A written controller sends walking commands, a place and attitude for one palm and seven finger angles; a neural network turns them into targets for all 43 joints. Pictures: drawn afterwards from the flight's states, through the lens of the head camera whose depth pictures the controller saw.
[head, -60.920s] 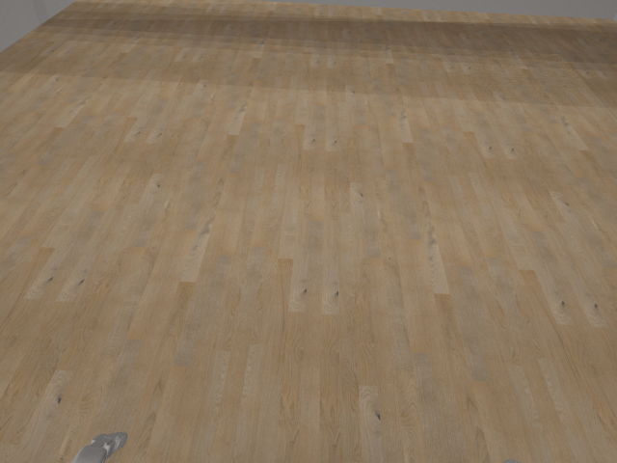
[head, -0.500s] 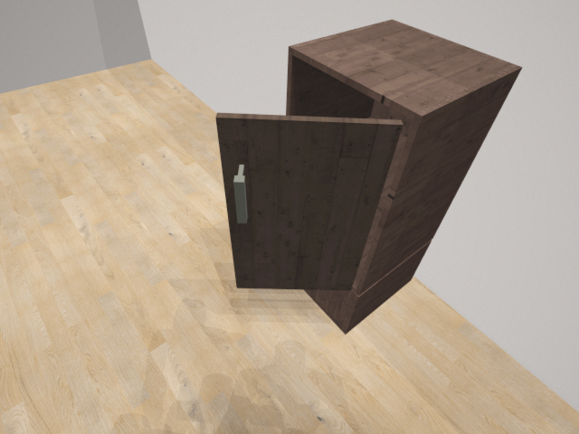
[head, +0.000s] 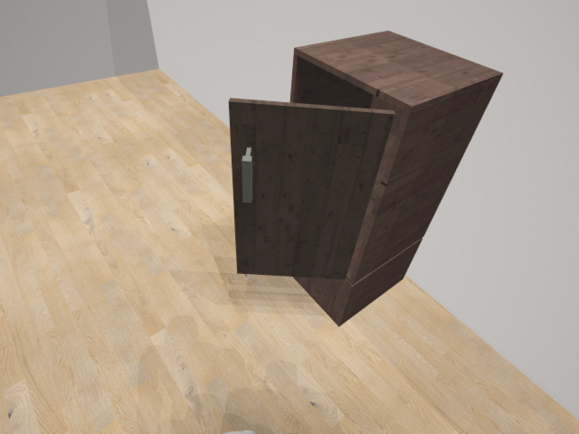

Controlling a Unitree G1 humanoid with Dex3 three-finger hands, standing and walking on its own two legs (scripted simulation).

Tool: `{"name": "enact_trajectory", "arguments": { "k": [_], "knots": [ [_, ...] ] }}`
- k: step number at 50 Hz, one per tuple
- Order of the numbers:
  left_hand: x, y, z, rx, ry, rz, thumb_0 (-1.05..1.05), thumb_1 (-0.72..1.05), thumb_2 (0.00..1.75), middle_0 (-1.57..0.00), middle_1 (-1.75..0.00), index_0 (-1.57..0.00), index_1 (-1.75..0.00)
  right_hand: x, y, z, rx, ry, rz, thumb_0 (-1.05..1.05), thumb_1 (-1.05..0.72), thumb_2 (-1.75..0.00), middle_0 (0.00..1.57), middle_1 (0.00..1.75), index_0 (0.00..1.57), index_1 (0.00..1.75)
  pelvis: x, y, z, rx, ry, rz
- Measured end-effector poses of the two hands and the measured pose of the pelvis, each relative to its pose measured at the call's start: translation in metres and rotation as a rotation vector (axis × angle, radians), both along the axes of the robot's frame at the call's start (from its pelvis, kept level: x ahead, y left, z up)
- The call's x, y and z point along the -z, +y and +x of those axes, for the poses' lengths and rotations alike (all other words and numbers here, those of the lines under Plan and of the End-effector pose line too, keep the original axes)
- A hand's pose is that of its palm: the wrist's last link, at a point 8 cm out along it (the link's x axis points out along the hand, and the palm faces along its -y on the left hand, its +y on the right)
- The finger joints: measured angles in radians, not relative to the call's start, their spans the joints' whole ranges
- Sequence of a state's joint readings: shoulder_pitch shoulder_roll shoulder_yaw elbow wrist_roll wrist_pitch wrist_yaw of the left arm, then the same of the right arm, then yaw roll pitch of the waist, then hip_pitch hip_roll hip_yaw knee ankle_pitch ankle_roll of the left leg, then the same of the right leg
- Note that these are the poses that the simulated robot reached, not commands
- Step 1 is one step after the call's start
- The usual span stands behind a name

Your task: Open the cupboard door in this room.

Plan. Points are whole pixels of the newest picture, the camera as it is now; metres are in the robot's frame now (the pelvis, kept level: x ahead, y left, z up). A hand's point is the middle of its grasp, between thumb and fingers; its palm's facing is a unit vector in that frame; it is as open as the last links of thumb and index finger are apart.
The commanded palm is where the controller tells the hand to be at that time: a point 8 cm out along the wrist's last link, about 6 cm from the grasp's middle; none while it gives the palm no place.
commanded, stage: come to a stop and stand still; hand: left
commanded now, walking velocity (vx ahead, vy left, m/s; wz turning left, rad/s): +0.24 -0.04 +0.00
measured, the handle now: (248, 175) +0.69 +0.13 -0.03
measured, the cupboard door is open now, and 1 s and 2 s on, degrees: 51 51 51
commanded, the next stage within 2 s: look again from close up in 1.46 s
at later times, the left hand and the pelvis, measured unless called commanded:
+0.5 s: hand out of the picture -0.10 +0.20 -0.16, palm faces -0.07 -0.98 -0.20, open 7.3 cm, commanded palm none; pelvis -0.11 +0.02 +0.02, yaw -5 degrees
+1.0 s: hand out of the picture -0.03 +0.25 -0.16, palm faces -0.04 -0.98 -0.19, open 7.3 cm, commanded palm none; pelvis -0.07 +0.06 +0.02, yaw -4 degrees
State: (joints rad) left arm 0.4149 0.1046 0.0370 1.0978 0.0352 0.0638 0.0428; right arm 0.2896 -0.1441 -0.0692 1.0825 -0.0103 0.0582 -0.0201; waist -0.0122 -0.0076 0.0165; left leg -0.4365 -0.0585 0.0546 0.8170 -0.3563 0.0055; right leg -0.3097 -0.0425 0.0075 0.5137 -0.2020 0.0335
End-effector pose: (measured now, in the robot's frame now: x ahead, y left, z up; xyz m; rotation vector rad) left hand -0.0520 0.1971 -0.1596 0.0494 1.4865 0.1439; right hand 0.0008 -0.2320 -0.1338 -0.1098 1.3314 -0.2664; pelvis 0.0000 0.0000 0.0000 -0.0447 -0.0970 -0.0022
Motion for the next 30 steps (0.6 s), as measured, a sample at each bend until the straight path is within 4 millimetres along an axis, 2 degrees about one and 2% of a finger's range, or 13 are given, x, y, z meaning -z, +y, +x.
{"name": "enact_trajectory", "arguments": {
  "k": [3, 5, 7, 9, 12, 14, 16, 17, 20, 23, 26, 30],
  "knots": [
    [0.023, 0.018, 0.025, 0.078, -0.045, 0.007, 0.01, 0.91, 0.90, -0.20, -0.30, -0.20, -0.30, 0.010, 0.005, -0.046, 0.086, -0.024, -0.035, 0.00, -0.91, -0.90, 0.20, 0.30, 0.20, 0.30, 0.017, 0.008, -0.013, 0.049, 0.003, -0.007],
    [0.025, 0.030, 0.051, 0.115, -0.120, 0.025, 0.01, 0.91, 0.90, -0.20, -0.30, -0.20, -0.30, 0.015, 0.015, -0.085, 0.120, 0.019, -0.038, 0.00, -0.91, -0.90, 0.20, 0.30, 0.20, 0.30, 0.022, 0.011, -0.026, 0.059, -0.001, 0.013],
    [0.013, 0.039, 0.077, 0.125, -0.225, 0.040, 0.01, 0.91, 0.90, -0.20, -0.30, -0.20, -0.30, 0.013, 0.028, -0.121, 0.121, 0.108, -0.012, 0.00, -0.91, -0.90, 0.20, 0.30, 0.20, 0.30, 0.017, 0.013, -0.038, 0.061, 0.010, 0.020],
    [-0.007, 0.046, 0.095, 0.118, -0.325, 0.052, 0.01, 0.92, 0.90, -0.20, -0.30, -0.20, -0.30, 0.006, 0.040, -0.145, 0.107, 0.178, 0.019, 0.01, -0.91, -0.90, 0.20, 0.30, 0.20, 0.30, 0.008, 0.014, -0.048, 0.053, 0.029, 0.011],
    [-0.036, 0.053, 0.098, 0.118, -0.408, 0.061, 0.01, 0.92, 0.90, -0.19, -0.30, -0.20, -0.30, -0.007, 0.048, -0.161, 0.096, 0.198, 0.041, 0.01, -0.91, -0.90, 0.20, 0.30, 0.20, 0.30, -0.010, 0.016, -0.060, 0.049, 0.060, -0.011],
    [-0.050, 0.057, 0.087, 0.129, -0.402, 0.068, 0.01, 0.92, 0.90, -0.19, -0.30, -0.20, -0.30, -0.014, 0.047, -0.160, 0.099, 0.167, 0.040, 0.01, -0.91, -0.90, 0.20, 0.30, 0.20, 0.30, -0.021, 0.017, -0.066, 0.057, 0.075, -0.018],
    [-0.057, 0.059, 0.068, 0.140, -0.364, 0.079, 0.00, 0.92, 0.90, -0.19, -0.30, -0.20, -0.30, -0.019, 0.043, -0.156, 0.104, 0.118, 0.032, 0.01, -0.91, -0.90, 0.20, 0.30, 0.20, 0.30, -0.027, 0.016, -0.074, 0.067, 0.084, -0.017],
    [-0.056, 0.061, 0.055, 0.141, -0.339, 0.088, 0.00, 0.92, 0.90, -0.19, -0.30, -0.20, -0.30, -0.018, 0.040, -0.155, 0.109, 0.095, 0.030, 0.01, -0.91, -0.90, 0.20, 0.30, 0.20, 0.30, -0.027, 0.014, -0.079, 0.076, 0.085, -0.006],
    [-0.039, 0.063, 0.009, 0.154, -0.233, 0.127, 0.00, 0.91, 0.90, -0.19, -0.30, -0.20, -0.30, -0.007, 0.029, -0.152, 0.126, 0.044, 0.023, 0.01, -0.91, -0.90, 0.20, 0.30, 0.20, 0.30, -0.014, 0.013, -0.101, 0.112, 0.089, 0.038],
    [-0.033, 0.059, -0.031, 0.156, -0.121, 0.101, 0.00, 0.91, 0.90, -0.19, -0.30, -0.20, -0.30, -0.011, 0.025, -0.153, 0.128, 0.022, 0.026, 0.01, -0.91, -0.90, 0.20, 0.30, 0.20, 0.30, -0.016, 0.016, -0.109, 0.097, 0.067, 0.015],
    [-0.031, 0.052, -0.053, 0.151, -0.088, 0.065, 0.01, 0.91, 0.90, -0.19, -0.30, -0.20, -0.30, -0.019, 0.021, -0.154, 0.117, 0.020, 0.018, 0.01, -0.91, -0.90, 0.20, 0.30, 0.20, 0.30, -0.019, 0.019, -0.109, 0.093, 0.060, 0.027],
    [-0.030, 0.050, -0.069, 0.124, -0.064, 0.024, 0.01, 0.91, 0.90, -0.20, -0.30, -0.20, -0.30, -0.022, 0.020, -0.147, 0.084, 0.048, -0.004, 0.01, -0.91, -0.90, 0.20, 0.30, 0.20, 0.30, -0.020, 0.032, -0.103, 0.083, 0.061, 0.032]
  ]
}}
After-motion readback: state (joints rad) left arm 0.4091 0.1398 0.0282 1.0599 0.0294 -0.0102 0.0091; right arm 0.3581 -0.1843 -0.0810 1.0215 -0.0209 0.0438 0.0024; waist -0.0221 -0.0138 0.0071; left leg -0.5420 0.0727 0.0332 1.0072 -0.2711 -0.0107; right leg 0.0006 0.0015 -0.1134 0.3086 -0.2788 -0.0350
